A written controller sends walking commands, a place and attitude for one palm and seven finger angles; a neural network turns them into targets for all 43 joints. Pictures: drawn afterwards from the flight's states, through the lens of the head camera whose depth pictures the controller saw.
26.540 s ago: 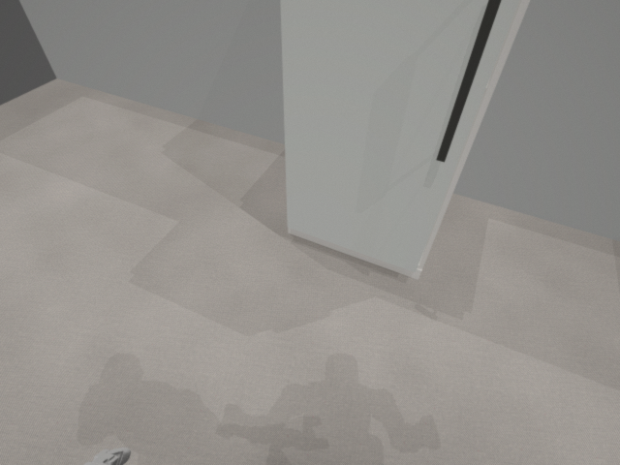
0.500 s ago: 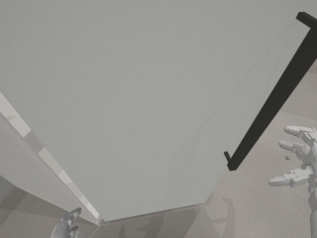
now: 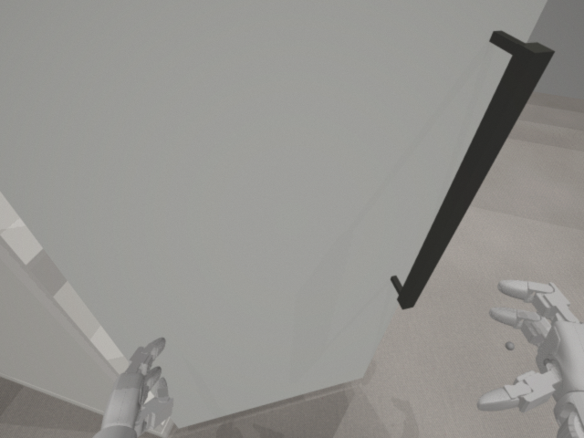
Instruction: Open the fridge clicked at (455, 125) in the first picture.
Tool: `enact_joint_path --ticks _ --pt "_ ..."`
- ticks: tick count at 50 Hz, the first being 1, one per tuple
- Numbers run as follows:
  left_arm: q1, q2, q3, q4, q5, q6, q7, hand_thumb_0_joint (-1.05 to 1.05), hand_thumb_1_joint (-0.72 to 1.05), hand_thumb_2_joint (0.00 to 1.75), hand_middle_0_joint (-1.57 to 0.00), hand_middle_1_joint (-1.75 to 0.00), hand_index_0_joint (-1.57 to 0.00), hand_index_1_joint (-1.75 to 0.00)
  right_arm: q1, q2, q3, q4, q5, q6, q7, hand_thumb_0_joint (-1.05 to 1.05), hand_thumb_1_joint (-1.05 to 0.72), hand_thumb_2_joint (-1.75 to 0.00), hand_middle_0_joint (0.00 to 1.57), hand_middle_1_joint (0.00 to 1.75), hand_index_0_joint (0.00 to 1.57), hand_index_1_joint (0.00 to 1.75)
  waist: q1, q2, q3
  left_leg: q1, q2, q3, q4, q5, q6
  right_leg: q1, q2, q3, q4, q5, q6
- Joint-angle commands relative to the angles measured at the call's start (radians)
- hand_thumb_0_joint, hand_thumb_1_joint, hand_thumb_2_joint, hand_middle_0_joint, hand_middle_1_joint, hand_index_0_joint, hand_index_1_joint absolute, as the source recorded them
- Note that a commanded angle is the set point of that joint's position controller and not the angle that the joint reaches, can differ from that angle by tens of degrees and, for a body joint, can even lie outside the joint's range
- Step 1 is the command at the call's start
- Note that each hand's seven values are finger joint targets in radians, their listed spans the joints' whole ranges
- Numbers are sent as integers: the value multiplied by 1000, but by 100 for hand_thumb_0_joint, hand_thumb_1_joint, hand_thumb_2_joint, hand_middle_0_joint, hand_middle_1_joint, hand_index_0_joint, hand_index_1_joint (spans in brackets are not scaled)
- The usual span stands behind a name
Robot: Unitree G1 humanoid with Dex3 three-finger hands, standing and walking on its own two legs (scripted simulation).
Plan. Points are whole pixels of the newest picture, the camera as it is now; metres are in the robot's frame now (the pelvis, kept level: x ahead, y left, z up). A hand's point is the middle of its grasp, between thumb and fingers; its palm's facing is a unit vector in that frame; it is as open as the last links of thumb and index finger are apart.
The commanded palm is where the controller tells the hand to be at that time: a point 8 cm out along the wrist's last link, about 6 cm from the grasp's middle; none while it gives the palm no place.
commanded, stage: slip the hand off the handle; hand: right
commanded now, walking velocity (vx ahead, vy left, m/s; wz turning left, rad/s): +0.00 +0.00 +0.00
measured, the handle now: (440, 207) +0.40 -0.20 +0.13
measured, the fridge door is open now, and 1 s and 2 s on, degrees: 58 58 58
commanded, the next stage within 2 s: draw the hand back to the body in 0.08 s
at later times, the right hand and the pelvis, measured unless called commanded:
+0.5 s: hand (527, 344) +0.22 -0.26 +0.10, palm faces +0.13 +0.99 -0.06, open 14.7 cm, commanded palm +0.18 -0.31 +0.11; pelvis +0.01 +0.00 +0.00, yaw +0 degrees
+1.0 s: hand (578, 330) +0.21 -0.28 +0.15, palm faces +0.42 +0.82 -0.39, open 12.7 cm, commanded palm +0.17 -0.31 +0.17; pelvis +0.02 -0.01 +0.01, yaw +1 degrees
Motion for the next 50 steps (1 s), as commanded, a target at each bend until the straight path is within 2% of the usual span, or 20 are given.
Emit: enact_joint_path --ticks 1,4,10,11,12,14,17,18,20,21,23,29,32,35,36,37,39,42,44,50 --pt "-67 130 55 -159 5 -65 7 0 90 90 -20 -30 -20 -30 -66 -223 -131 -255 9 -42 -11 0 55 -20 25 115 25 115 -4 10 -98 -34 -53 30 -148 73 39 124 47 -27 -139 47 -48" --pt "-72 117 61 -160 10 -71 3 0 90 90 -20 -30 -20 -30 30 -228 -164 -309 12 -72 -19 0 55 -20 25 115 25 115 -16 -11 -110 -18 -50 26 -139 109 41 119 51 -34 -118 89 -48" --pt "-60 124 57 -129 6 -94 16 0 90 90 -20 -30 -20 -30 -41 -216 -140 -326 30 -108 8 0 55 -20 25 115 25 115 23 -57 -48 -94 -51 19 -138 52 40 99 48 -25 -92 38 -49" --pt "-85 122 53 -120 3 -118 33 0 90 90 -20 -30 -20 -30 -168 -94 -177 -414 217 -197 54 0 55 -20 25 115 25 115 44 -10 -61 -104 -55 22 -140 38 42 103 61 -13 -60 29 -36" --pt "-84 129 50 -85 2 -137 42 0 90 90 -20 -30 -20 -30 -156 -152 -195 -335 220 -230 86 0 55 -20 25 115 25 115 25 -4 -70 -104 -57 4 -139 13 45 95 54 -13 -49 8 -33" --pt "-76 135 50 -75 0 -157 51 0 90 90 -20 -30 -20 -30 -149 -160 -206 -315 255 -257 133 0 55 -20 25 115 25 115 19 -9 -112 -72 -49 -9 -135 34 50 99 52 -6 -48 29 -36" --pt "-65 135 52 -95 -6 -173 46 0 90 90 -20 -30 -20 -30 -83 -177 -153 -282 179 -183 164 0 55 -20 25 115 25 115 -3 -49 -137 -45 -40 -1 -123 80 46 114 47 -11 -90 51 -47" --pt "-68 136 54 -98 -8 -170 43 0 90 90 -20 -30 -20 -30 -38 -193 -170 -250 161 -140 158 0 55 -20 25 115 25 115 -17 -42 -127 -26 -37 1 -127 90 48 99 45 -9 -100 58 -49" --pt "-74 133 54 -119 -13 -162 42 0 90 90 -20 -30 -20 -30 -21 -206 -187 -269 166 -66 157 0 55 -20 25 115 25 115 -26 -23 -118 -13 -34 8 -136 103 41 97 47 -13 -116 64 -49" --pt "-84 130 53 -130 -14 -160 40 0 90 90 -20 -30 -20 -30 -3 -217 -210 -302 173 -44 150 0 55 -20 25 115 25 115 -39 -42 -118 7 -35 15 -137 117 44 107 48 -13 -126 80 -48" --pt "-97 122 53 -144 -10 -158 40 0 90 90 -20 -30 -20 -30 21 -236 -267 -365 195 -27 119 0 55 -20 25 115 25 115 -54 -7 -131 38 -38 21 -145 136 46 112 48 -12 -128 105 -47" --pt "-77 111 51 -144 -10 -172 24 0 90 90 -20 -30 -20 -30 51 -165 -235 -458 202 -62 52 0 55 -20 25 115 25 115 -37 -10 -90 3 -50 39 -142 157 43 143 42 -7 -134 120 -37" --pt "-69 122 43 -136 -18 -180 33 0 90 90 -20 -30 -20 -30 -3 -146 -166 -456 182 -29 72 0 48 -24 25 111 25 111 -12 -41 -32 -32 -50 33 -166 84 41 146 37 0 -159 41 -39" --pt "-76 128 36 -140 -19 -194 47 0 90 90 -20 -30 -20 -30 -60 -155 -130 -519 167 12 90 0 37 -29 24 104 24 104 -12 -61 -42 -12 -44 30 -176 69 42 169 39 11 -176 18 -44" --pt "-93 128 45 -131 21 -166 41 0 90 90 -20 -30 -20 -30 -98 -312 -185 -591 -18 -7 -90 0 33 -31 24 102 24 102 -59 -67 -17 20 -28 -14 -236 81 61 171 33 -6 -192 30 -52" --pt "-84 110 36 -134 27 -156 34 0 90 90 -20 -30 -20 -30 -26 -195 -108 -577 -47 5 -163 0 30 -32 24 100 24 100 -28 -42 -3 17 -21 9 -228 74 61 180 31 -4 -207 21 -47" --pt "-79 101 33 -134 30 -135 26 0 90 90 -20 -30 -20 -30 49 -169 -87 -593 -85 23 -234 0 22 -36 24 96 24 96 -31 2 -13 41 -17 17 -217 80 60 196 22 -4 -206 34 -46" --pt "-97 95 32 -141 36 -111 20 0 90 90 -20 -30 -20 -30 78 -213 -123 -679 -117 14 -293 0 12 -41 24 89 24 89 -40 -64 -48 90 -13 19 -219 98 61 233 24 -13 -232 46 -43" --pt "-99 94 34 -138 38 -97 18 0 90 90 -20 -30 -20 -30 98 -231 -143 -698 -129 9 -315 0 4 -44 23 85 23 85 -43 -57 -65 121 -11 21 -231 128 62 252 18 -17 -239 84 -44" --pt "-118 91 35 -132 37 -55 17 0 90 90 -20 -30 -20 -30 115 -206 -143 -641 -139 8 -328 0 -17 -55 22 73 22 73 -37 -18 31 130 -10 25 -269 132 55 266 7 -22 -281 87 -42"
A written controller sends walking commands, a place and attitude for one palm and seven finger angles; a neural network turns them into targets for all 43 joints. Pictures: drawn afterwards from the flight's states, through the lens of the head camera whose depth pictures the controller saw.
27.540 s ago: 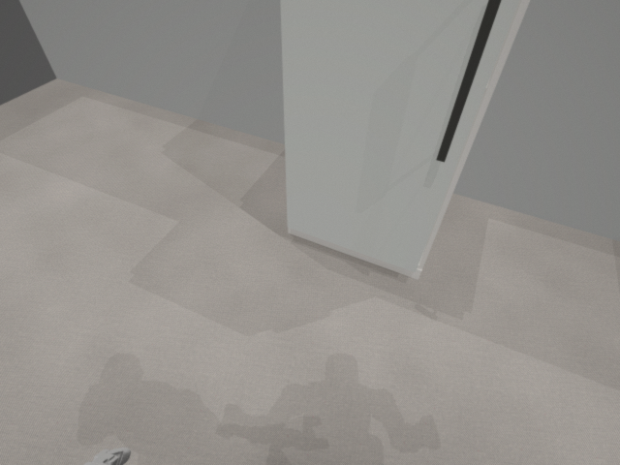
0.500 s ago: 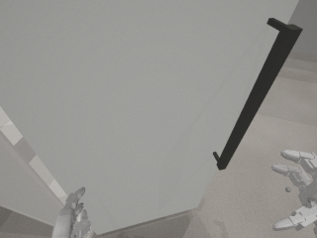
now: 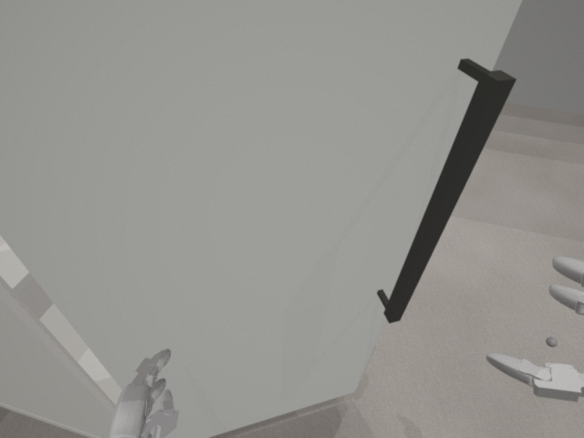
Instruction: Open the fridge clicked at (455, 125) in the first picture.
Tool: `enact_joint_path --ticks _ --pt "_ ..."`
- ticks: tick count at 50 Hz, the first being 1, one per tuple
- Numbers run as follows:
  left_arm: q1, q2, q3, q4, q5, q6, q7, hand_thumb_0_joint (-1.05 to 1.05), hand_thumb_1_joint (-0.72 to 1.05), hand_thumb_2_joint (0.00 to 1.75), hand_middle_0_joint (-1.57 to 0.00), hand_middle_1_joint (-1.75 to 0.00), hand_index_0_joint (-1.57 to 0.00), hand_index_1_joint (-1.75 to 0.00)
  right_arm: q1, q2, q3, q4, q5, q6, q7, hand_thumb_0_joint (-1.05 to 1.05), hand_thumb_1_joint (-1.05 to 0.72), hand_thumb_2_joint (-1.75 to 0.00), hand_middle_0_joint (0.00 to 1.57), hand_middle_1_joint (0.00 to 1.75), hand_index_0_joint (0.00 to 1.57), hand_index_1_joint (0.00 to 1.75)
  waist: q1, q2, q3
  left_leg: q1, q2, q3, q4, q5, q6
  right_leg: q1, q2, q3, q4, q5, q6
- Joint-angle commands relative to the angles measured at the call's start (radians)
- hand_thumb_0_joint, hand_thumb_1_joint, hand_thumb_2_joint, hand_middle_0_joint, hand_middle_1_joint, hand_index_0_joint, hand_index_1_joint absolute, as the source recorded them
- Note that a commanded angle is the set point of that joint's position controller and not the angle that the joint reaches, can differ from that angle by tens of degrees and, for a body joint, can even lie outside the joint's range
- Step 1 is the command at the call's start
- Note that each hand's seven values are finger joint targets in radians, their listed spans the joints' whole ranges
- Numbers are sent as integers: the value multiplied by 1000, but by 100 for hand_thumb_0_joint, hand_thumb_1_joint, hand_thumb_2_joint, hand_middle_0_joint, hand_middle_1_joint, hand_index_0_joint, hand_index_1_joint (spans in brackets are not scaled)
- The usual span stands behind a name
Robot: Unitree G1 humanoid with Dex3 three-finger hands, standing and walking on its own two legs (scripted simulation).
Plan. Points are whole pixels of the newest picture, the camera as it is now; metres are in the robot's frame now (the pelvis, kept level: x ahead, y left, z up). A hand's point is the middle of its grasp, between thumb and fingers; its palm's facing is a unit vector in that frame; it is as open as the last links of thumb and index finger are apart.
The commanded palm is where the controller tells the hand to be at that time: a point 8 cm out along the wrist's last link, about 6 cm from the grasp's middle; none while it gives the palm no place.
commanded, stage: draw the hand back to the body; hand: right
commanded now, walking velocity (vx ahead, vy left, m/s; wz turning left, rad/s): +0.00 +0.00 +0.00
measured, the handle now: (420, 223) +0.39 -0.19 +0.12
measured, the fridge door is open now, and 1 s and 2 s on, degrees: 58 58 58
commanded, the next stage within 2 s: step back with the hand held close in 0.78 s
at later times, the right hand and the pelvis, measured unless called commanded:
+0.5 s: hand (577, 305) +0.20 -0.27 +0.19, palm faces +0.50 +0.76 -0.40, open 8.0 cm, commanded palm +0.15 -0.30 +0.20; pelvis +0.01 +0.01 +0.01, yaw +0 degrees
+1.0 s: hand (567, 309) +0.20 -0.26 +0.19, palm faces +0.49 +0.79 -0.37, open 7.4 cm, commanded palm +0.14 -0.29 +0.20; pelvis +0.00 +0.01 +0.01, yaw +0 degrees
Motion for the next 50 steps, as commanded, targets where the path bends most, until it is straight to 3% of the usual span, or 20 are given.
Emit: enact_joint_path --ticks 1,9,15,17,20,23,26,31,34,39,44,45,46,47,48,49,50 --pt "-145 118 46 -160 0 -31 5 0 90 90 -20 -30 -20 -30 -106 -171 -127 -152 -11 -58 -26 0 -21 -57 22 70 22 70 0 -18 6 -54 -23 38 -151 90 64 95 -4 -1 -181 60 -29" --pt "-150 120 54 -151 9 -24 -2 0 90 90 -20 -30 -20 -30 -108 -191 -148 -235 -20 -76 -30 0 -50 -71 21 53 21 53 -13 -13 -56 32 -15 44 -178 199 65 184 -5 -5 -202 189 -37" --pt "-160 112 53 -147 8 -27 -4 0 90 90 -20 -30 -20 -30 -137 -212 -179 -300 -22 -89 -32 0 -72 -81 21 41 21 41 -17 -64 -24 45 -15 45 -201 216 70 204 -7 -10 -219 210 -28" --pt "-162 108 52 -145 7 -25 -5 0 90 90 -20 -30 -20 -30 -134 -200 -181 -278 -19 -90 -29 0 -79 -85 20 36 20 36 -16 -58 6 38 -17 46 -208 212 69 203 -9 -13 -228 205 -25" --pt "-161 113 55 -144 8 -20 -10 0 90 90 -20 -30 -20 -30 -136 -201 -189 -279 -19 -94 -26 0 -90 -90 20 30 20 30 -20 -60 -5 55 -13 46 -212 227 69 212 -11 -13 -232 225 -26" --pt "-162 119 61 -140 8 -8 -11 0 90 90 -20 -30 -20 -30 -80 -163 -171 -193 -13 -83 -16 0 -90 -90 20 30 20 30 -18 22 21 55 -14 50 -224 233 63 205 -14 -21 -235 226 -32" --pt "-164 120 63 -146 6 0 -13 0 90 90 -20 -30 -20 -30 -101 -170 -168 -207 -12 -86 -12 0 -90 -90 20 30 20 30 -15 28 15 52 -11 46 -232 222 58 211 -14 -25 -237 206 -34" --pt "-172 114 63 -149 10 -10 -10 0 90 90 -20 -30 -20 -30 -119 -205 -186 -294 -18 -98 -18 0 -90 -90 20 30 20 30 -20 -44 -40 71 -8 41 -244 234 61 249 -7 -30 -232 220 -37" --pt "-170 108 58 -139 13 -16 -5 0 90 90 -20 -30 -20 -30 -130 -215 -193 -305 -21 -101 -26 0 -90 -90 20 30 20 30 -19 -58 -24 72 -8 43 -255 233 64 248 -3 -28 -233 220 -35" --pt "-177 109 59 -131 9 -5 1 0 90 90 -20 -30 -20 -30 -129 -185 -180 -211 -16 -88 -20 0 -90 -90 20 30 20 30 -13 7 56 40 -9 42 -280 188 59 228 -9 -31 -242 178 -36" --pt "-177 113 63 -131 10 0 -1 0 90 90 -20 -30 -20 -30 -125 -165 -159 -198 -16 -88 -13 0 -90 -90 20 30 20 30 -15 -3 24 56 -5 42 -271 199 56 248 -9 -33 -248 190 -40" --pt "-185 112 57 -143 12 -5 -6 0 90 90 -20 -30 -20 -30 -191 -130 -97 -272 -19 -94 -7 0 -90 -90 20 30 20 30 -6 -14 4 62 -4 42 -266 199 56 256 -4 -26 -252 188 -40" --pt "-184 122 55 -152 7 26 -11 0 90 90 -20 -30 -20 -30 -358 -255 -235 -333 -18 -147 -19 0 -90 -90 20 30 20 30 33 15 132 -17 36 -87 -351 287 62 170 -11 -27 -202 123 -58" --pt "-166 105 52 -114 16 47 -15 0 90 90 -20 -30 -20 -30 -251 -182 -180 -229 -26 -155 -9 0 -90 -90 20 30 20 30 51 91 125 -24 68 -89 -353 326 73 162 -1 -20 -161 109 -55" --pt "-179 106 57 -125 17 61 -18 0 90 90 -20 -30 -20 -30 -240 -205 -196 -249 -31 -158 -10 0 -90 -90 20 30 20 30 44 104 118 -22 86 -95 -347 407 77 160 5 -21 -140 134 -55" --pt "-164 102 58 -124 19 77 -21 0 90 90 -20 -30 -20 -30 -157 -170 -177 -205 -35 -154 -8 0 -90 -90 20 30 20 30 47 143 81 -2 94 -88 -324 461 78 171 0 -21 -124 172 -52" --pt "-161 107 64 -142 16 91 -26 0 90 90 -20 -30 -20 -30 -133 -162 -172 -237 -35 -160 -7 0 -90 -90 20 30 20 30 47 140 47 26 99 -77 -295 486 78 170 -9 -15 -138 214 -51"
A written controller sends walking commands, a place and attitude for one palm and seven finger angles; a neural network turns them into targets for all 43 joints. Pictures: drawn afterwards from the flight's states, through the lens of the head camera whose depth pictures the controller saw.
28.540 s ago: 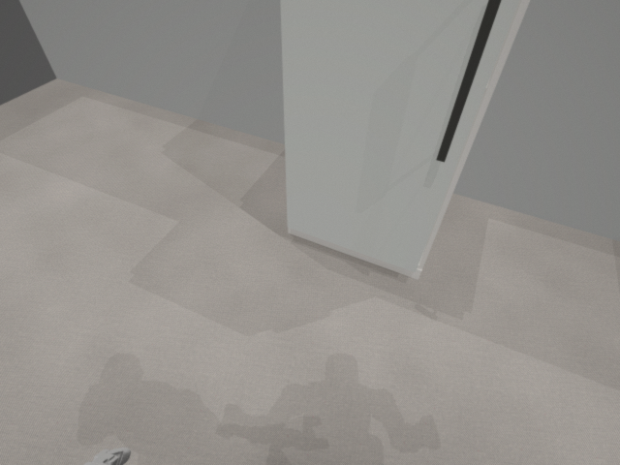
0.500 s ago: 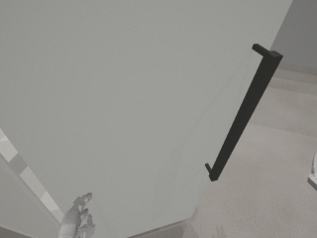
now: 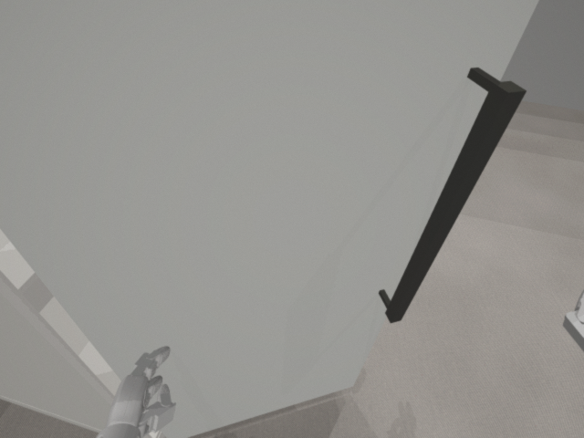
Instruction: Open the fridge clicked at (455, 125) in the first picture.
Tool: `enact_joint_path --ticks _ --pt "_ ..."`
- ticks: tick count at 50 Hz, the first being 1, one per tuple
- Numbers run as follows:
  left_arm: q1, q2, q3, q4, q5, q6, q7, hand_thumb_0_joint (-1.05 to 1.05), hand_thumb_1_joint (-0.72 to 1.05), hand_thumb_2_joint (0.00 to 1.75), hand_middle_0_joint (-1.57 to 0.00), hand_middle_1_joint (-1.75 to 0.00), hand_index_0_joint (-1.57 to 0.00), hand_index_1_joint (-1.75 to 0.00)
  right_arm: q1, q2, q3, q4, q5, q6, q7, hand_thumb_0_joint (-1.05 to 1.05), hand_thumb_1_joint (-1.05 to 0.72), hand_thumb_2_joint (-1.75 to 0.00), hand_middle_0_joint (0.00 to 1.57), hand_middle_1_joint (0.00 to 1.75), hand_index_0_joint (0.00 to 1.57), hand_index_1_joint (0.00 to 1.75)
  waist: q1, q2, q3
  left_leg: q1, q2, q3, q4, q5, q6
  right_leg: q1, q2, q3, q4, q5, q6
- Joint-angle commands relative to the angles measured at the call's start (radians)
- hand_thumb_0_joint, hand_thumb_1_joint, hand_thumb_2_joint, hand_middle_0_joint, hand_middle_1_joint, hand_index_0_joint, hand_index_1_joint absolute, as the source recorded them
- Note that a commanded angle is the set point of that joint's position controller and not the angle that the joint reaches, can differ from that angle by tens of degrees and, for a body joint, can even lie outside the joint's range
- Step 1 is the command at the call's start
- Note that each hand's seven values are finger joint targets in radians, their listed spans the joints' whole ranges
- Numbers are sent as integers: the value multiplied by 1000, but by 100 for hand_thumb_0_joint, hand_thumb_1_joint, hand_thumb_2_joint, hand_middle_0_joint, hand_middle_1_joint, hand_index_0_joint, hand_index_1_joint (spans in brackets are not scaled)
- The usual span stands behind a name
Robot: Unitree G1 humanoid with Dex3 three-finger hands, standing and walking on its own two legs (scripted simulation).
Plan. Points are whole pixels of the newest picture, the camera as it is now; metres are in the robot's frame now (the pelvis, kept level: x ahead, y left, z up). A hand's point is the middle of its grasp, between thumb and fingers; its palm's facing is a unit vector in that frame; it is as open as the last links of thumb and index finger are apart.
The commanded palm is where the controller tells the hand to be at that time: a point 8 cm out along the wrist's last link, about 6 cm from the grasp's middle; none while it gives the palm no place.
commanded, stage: step back with the hand held close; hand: right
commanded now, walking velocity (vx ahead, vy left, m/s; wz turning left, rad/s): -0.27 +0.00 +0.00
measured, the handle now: (424, 227) +0.38 -0.20 +0.11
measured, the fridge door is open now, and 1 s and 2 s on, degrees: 58 58 58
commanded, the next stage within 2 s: stop stepping back and stand still in 1.02 s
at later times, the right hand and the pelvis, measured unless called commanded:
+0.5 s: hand out of the picture +0.14 -0.28 +0.17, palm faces +0.47 +0.78 -0.41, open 7.4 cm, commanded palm +0.08 -0.32 +0.18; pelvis -0.06 -0.02 -0.01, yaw +0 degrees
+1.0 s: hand out of the picture +0.07 -0.30 +0.17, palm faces +0.41 +0.80 -0.44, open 7.4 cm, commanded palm +0.00 -0.33 +0.18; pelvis -0.15 -0.04 +0.00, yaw +1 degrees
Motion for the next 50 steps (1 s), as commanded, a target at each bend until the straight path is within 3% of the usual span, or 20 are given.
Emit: enact_joint_path --ticks 1,8,15,18,20,22,24,26,27,29,30,34,36,39,41,43,45,47,49,50 --pt "-97 97 51 -183 -1 5 -7 0 90 90 -20 -30 -20 -30 -27 -209 -120 -227 -10 -90 -8 0 -90 -90 20 30 20 30 41 118 -64 -95 113 -74 -94 388 66 52 -4 -13 -24 195 -49" --pt "-112 95 64 -259 -15 38 -13 0 90 90 -20 -30 -20 -30 156 -269 -225 -404 0 -129 -30 0 -90 -90 20 30 20 30 15 -86 -209 -13 13 11 65 255 23 32 -91 73 -131 418 -78" --pt "-61 112 63 -242 -16 -9 -7 0 90 90 -20 -30 -20 -30 121 -240 -211 -393 0 -145 -45 0 -90 -90 20 30 20 30 34 -154 -132 3 -3 12 119 86 22 -167 -137 102 -180 34 -102" --pt "-44 109 68 -230 -20 -15 -3 0 90 90 -20 -30 -20 -30 96 -243 -207 -339 -4 -140 -51 0 -90 -90 20 30 20 30 47 27 -93 -63 49 -64 14 127 44 -198 -62 55 -94 -177 -69" --pt "-35 95 65 -216 -16 -9 -6 0 90 90 -20 -30 -20 -30 67 -228 -170 -322 -3 -140 -50 0 -90 -90 20 30 20 30 64 173 -51 -239 126 -161 -111 -42 89 -127 11 8 46 -239 -40" --pt "-28 86 59 -178 -9 -5 -9 0 90 90 -20 -30 -20 -30 44 -244 -167 -312 -4 -144 -60 0 -90 -90 20 30 20 30 71 240 -52 -378 220 -203 -182 -142 147 -25 47 -26 245 -179 -17" --pt "-39 77 50 -168 -1 0 -13 0 90 90 -20 -30 -20 -30 29 -242 -161 -320 -8 -135 -69 0 -90 -90 20 30 20 30 75 235 -60 -351 237 -172 -141 12 157 -16 38 -19 215 -120 -20" --pt "-67 91 49 -194 -5 -5 -9 0 90 90 -20 -30 -20 -30 18 -256 -182 -343 -4 -140 -70 0 -90 -90 20 30 20 30 70 151 -46 -309 151 -94 -14 30 99 -58 -5 52 -6 -98 -45" --pt "-82 108 52 -214 -10 -11 -4 0 90 90 -20 -30 -20 -30 29 -256 -191 -365 -5 -148 -69 0 -90 -90 20 30 20 30 60 5 -37 -279 64 -44 96 -8 53 -111 -71 145 -136 -80 -74" --pt "-97 112 62 -232 -7 -30 1 0 90 90 -20 -30 -20 -30 20 -264 -222 -423 -16 -177 -69 0 -90 -90 20 30 20 30 56 -284 -75 -125 -53 -16 470 -167 17 -291 -250 385 -394 -336 -158" --pt "-91 119 70 -222 -3 -38 -2 0 90 90 -20 -30 -20 -30 -17 -272 -231 -425 -31 -193 -69 0 -90 -90 20 30 20 30 65 -291 -48 -36 -72 -43 628 -165 19 -437 -279 400 -463 -516 -188" --pt "-35 106 86 -197 -11 -63 -32 0 90 90 -20 -30 -20 -30 81 -244 -220 -446 -19 -211 -60 0 -90 -90 20 30 20 30 42 -180 -90 -136 -57 7 347 -198 30 -190 -167 232 -278 -240 -152" --pt "-27 100 78 -194 -13 -67 -40 0 90 90 -20 -30 -20 -30 153 -222 -201 -443 -2 -206 -52 0 -90 -90 20 30 20 30 41 -204 -129 -115 -72 33 134 -191 42 -99 -142 215 -273 -208 -121" --pt "-44 94 59 -181 -11 -64 -38 0 90 90 -20 -30 -20 -30 107 -242 -195 -409 2 -201 -39 0 -90 -90 20 30 20 30 44 -125 -143 -42 -28 2 -213 80 44 -16 -103 169 -107 -11 -84" --pt "-40 67 54 -164 -11 -49 -29 0 90 90 -20 -30 -20 -30 38 -305 -221 -355 -2 -209 -43 0 -90 -90 20 30 20 30 59 134 -135 -120 145 -99 -260 422 96 29 -12 0 166 15 -24" --pt "-52 101 93 -170 -40 -44 -16 0 90 90 -20 -30 -20 -30 16 -280 -165 -299 10 -191 -40 0 -90 -90 20 30 20 30 45 401 -107 -157 317 -239 -159 711 206 -159 78 6 548 -217 2" --pt "-91 46 53 -197 -25 -18 -18 0 90 90 -20 -30 -20 -30 75 -257 -185 -244 0 -164 -37 0 -90 -90 20 30 20 30 46 297 -45 -18 317 -175 -58 898 235 -302 19 33 473 -246 6" --pt "-138 39 16 -205 -11 9 -13 0 90 90 -20 -30 -20 -30 80 -271 -208 -231 -10 -164 -44 0 -90 -90 20 30 20 30 53 216 -30 34 243 -106 26 990 170 -258 26 -27 196 -189 3" --pt "-108 54 19 -206 -17 14 -1 0 90 90 -20 -30 -20 -30 89 -275 -215 -260 -8 -168 -52 0 -90 -90 20 30 20 30 73 109 -81 68 166 -36 208 978 97 -102 57 -81 -231 151 -1" --pt "-98 71 32 -216 -14 15 -3 0 90 90 -20 -30 -20 -30 89 -248 -170 -331 -3 -170 -52 0 -90 -90 20 30 20 30 71 20 -135 -18 95 -20 269 742 57 63 -20 -46 -293 482 -18"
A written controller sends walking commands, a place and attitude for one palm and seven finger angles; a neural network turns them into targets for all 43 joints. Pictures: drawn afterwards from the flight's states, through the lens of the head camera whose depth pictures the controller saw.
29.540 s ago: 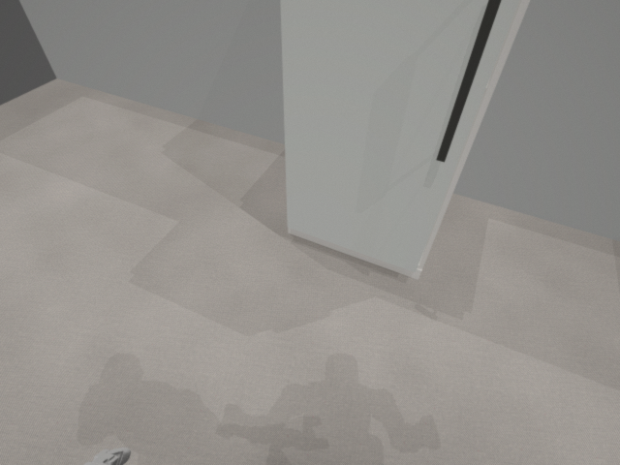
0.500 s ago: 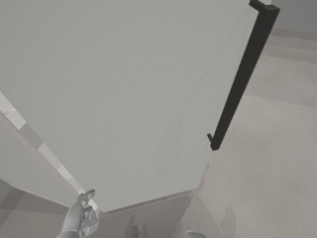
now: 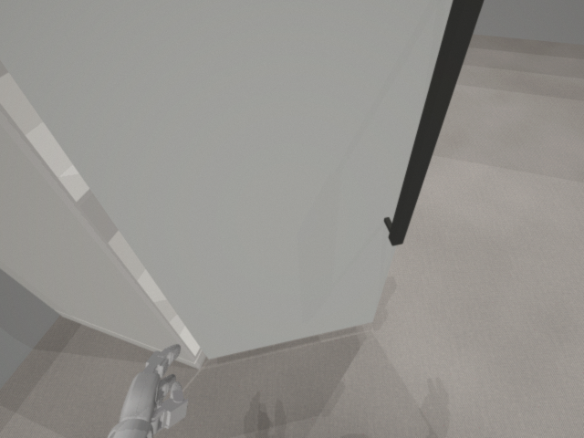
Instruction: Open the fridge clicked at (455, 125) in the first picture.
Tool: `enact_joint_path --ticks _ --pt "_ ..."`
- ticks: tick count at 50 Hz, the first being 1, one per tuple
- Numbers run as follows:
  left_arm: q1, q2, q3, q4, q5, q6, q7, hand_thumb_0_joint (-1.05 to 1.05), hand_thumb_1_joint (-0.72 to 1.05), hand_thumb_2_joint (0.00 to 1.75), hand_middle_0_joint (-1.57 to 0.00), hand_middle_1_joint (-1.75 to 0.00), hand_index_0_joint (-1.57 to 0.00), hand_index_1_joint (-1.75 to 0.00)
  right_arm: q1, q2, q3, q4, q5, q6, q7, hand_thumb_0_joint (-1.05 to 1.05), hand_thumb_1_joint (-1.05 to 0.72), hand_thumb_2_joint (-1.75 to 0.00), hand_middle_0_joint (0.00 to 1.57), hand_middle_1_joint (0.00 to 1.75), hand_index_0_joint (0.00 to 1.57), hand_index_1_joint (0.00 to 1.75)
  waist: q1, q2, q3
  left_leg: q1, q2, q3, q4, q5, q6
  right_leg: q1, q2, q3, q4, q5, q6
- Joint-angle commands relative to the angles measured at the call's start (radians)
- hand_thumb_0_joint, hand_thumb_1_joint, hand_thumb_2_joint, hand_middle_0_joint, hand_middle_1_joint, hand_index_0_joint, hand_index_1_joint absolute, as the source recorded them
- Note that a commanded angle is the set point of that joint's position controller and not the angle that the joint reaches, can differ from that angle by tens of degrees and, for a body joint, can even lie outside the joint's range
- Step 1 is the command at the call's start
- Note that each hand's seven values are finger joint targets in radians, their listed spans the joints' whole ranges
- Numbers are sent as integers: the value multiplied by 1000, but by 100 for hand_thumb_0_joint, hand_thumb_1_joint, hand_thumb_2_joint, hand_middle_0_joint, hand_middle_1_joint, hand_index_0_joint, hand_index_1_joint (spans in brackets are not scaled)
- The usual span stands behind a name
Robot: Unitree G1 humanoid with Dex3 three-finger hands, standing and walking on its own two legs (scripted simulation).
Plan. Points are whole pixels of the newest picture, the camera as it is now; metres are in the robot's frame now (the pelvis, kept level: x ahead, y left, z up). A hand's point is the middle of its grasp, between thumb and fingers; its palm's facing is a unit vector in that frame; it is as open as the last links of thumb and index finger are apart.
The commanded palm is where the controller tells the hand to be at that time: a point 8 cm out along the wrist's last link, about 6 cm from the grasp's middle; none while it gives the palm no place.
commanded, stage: step back with the hand held close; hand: right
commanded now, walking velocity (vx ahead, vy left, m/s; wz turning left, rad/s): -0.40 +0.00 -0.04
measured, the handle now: (415, 147) +0.53 -0.17 +0.10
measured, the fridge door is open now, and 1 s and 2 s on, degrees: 58 58 58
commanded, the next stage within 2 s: stop stepping back and stand still in 0.02 s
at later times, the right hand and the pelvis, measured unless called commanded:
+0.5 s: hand out of the picture +0.04 -0.30 +0.16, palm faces +0.54 +0.77 -0.34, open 7.4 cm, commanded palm +0.00 -0.31 +0.18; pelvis -0.13 -0.01 +0.00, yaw -1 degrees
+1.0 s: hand out of the picture +0.01 -0.33 +0.15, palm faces +0.53 +0.74 -0.40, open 7.4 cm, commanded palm -0.05 -0.35 +0.18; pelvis -0.17 -0.04 -0.01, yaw -4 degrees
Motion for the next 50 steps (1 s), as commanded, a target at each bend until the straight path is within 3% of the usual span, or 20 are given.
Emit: enact_joint_path --ticks 1,3,12,15,17,18,20,24,29,30,31,32,34,37,41,43,44,45,46,50 --pt "-75 143 65 -188 7 -52 0 0 90 90 -20 -30 -20 -30 -50 -170 -93 -316 12 -40 -26 0 -90 -90 20 30 20 30 -6 -248 -213 -137 9 -24 340 156 -5 368 -277 215 -358 962 -89" --pt "-34 139 88 -164 1 -76 -17 0 90 90 -20 -30 -20 -30 18 -162 -106 -317 10 -71 -25 0 -90 -90 20 30 20 30 -14 -221 -238 -245 -48 -96 500 -290 11 418 -370 247 -307 1012 -170" --pt "-62 136 85 -182 1 -77 -39 0 90 90 -20 -30 -20 -30 102 -175 -182 -339 25 0 -42 0 -90 -90 20 30 20 30 7 -397 -140 94 -117 120 151 -197 23 -34 -191 168 -576 -400 -51" --pt "-56 140 78 -165 7 -54 -23 0 90 90 -20 -30 -20 -30 38 -176 -155 -175 16 29 -19 0 -90 -90 20 30 20 30 -5 -272 -118 250 -89 105 -166 -118 58 -89 -100 92 -394 -351 -1" --pt "-21 132 88 -134 -1 -31 -18 0 90 90 -20 -30 -20 -30 -40 -184 -118 -111 16 32 0 0 -90 -90 20 30 20 30 15 183 -87 -52 166 -112 -383 86 137 48 44 -27 311 -163 -2" --pt "-40 144 81 -140 -2 -25 -21 0 90 90 -20 -30 -20 -30 -78 -178 -93 -92 20 39 -5 0 -90 -90 20 30 20 30 13 228 -77 -133 290 -289 -426 56 198 -72 80 46 610 -114 -9" --pt "-30 130 81 -120 -6 -27 -12 0 90 90 -20 -30 -20 -30 -93 -124 -51 3 33 46 12 0 -90 -90 20 30 20 30 12 293 0 -180 288 -249 -392 -77 211 -241 29 99 882 -72 -3" --pt "-90 132 63 -118 10 -25 -1 0 90 90 -20 -30 -20 -30 -194 -130 -2 -40 4 18 8 0 -90 -90 20 30 20 30 33 -37 86 -224 240 -174 -377 -191 178 -152 -84 78 431 9 -27" --pt "-17 120 67 -121 30 -113 22 0 90 90 -20 -30 -20 -30 -201 -189 -40 -334 -28 -9 -57 0 -90 -90 20 30 20 30 0 -30 -161 31 145 -147 -167 -182 146 214 12 -73 -366 -58 -75" --pt "-5 131 74 -136 30 -123 26 0 90 90 -20 -30 -20 -30 -177 -194 -51 -388 -25 -17 -61 0 -90 -90 20 30 20 30 11 -175 -189 7 79 -94 12 -101 116 320 -25 -47 -453 2 -79" --pt "-28 164 85 -165 31 -123 18 0 90 90 -20 -30 -20 -30 -152 -195 -65 -435 -21 -25 -65 0 -90 -90 20 30 20 30 -4 -475 -186 -155 -42 12 240 -149 63 399 -198 206 -471 106 -133" --pt "-34 138 82 -157 25 -123 9 0 90 90 -20 -30 -20 -30 -156 -217 -74 -473 -37 -37 -64 0 -90 -90 20 30 20 30 0 -551 -150 -310 -89 70 412 -298 31 406 -302 343 -432 245 -196" --pt "-12 101 68 -116 26 -134 -7 0 90 90 -20 -30 -20 -30 -104 -239 -126 -398 -13 -41 -57 0 -90 -90 20 30 20 30 46 -460 -48 -416 -58 -11 564 -268 30 313 -332 492 -502 203 -217" --pt "-20 129 80 -98 8 -108 -37 0 90 90 -20 -30 -20 -30 6 -171 -135 -201 -6 -24 -34 0 -90 -90 20 30 20 30 14 -270 -11 -259 7 -13 327 -130 37 154 -297 258 -441 76 -187" --pt "-44 149 85 -157 5 -49 -21 0 90 90 -20 -30 -20 -30 55 -142 -118 -46 7 1 -14 0 -90 -90 20 30 20 30 3 -203 -46 198 -83 117 25 -93 35 -174 -209 121 -414 -364 -120" --pt "-35 142 87 -160 1 -31 -15 0 90 90 -20 -30 -20 -30 54 -126 -79 36 -2 24 -4 0 -90 -90 20 30 20 30 -9 39 -51 244 -6 -76 -153 -228 83 -247 -69 21 -50 -338 -84" --pt "-62 138 94 -180 -6 -20 -18 0 90 90 -20 -30 -20 -30 11 -137 -63 27 3 38 0 0 -90 -90 20 30 20 30 4 280 -37 144 190 -431 -333 -438 169 -286 22 -14 233 -279 -56" --pt "-55 146 95 -172 1 -26 -18 0 90 90 -20 -30 -20 -30 -52 -149 -60 13 18 31 4 0 -90 -90 20 30 20 30 6 314 -6 32 281 -542 -401 -342 213 -241 23 32 445 -217 -42" --pt "-43 144 81 -149 23 -34 -22 0 90 90 -20 -30 -20 -30 -134 -186 -78 -40 20 12 5 0 -90 -90 20 30 20 30 28 245 -10 0 260 -438 -351 -100 225 -197 -11 48 477 -138 -26" --pt "-59 111 58 -115 22 -40 -9 0 90 90 -20 -30 -20 -30 -230 -135 -9 -213 -7 13 -8 0 -90 -90 20 30 20 30 44 127 -13 -349 174 -199 -265 -431 156 248 -52 20 -37 -110 -53"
